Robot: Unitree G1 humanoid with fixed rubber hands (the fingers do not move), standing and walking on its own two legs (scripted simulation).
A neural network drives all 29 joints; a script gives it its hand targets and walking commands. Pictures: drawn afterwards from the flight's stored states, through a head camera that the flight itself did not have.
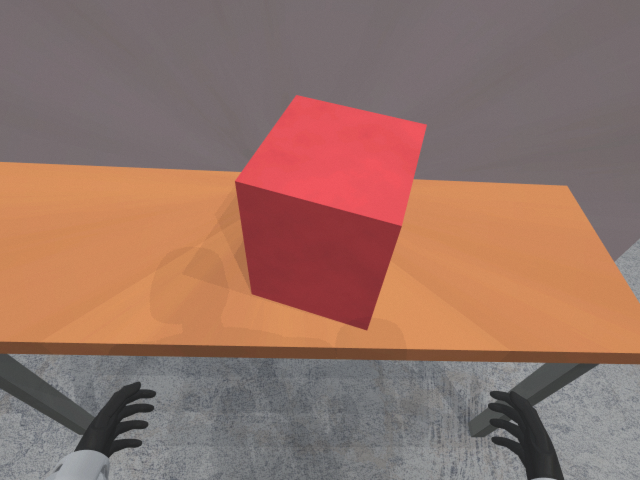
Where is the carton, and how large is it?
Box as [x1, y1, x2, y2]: [235, 95, 426, 329]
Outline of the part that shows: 296,95 235,180 251,292 253,294 367,329 401,226 426,125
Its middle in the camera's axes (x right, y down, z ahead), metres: +0.02 -0.04 +0.60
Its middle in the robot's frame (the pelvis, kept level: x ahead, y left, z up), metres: +0.49 -0.01 +0.04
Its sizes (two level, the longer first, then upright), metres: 0.210 0.200 0.250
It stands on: a table, 0.69 m high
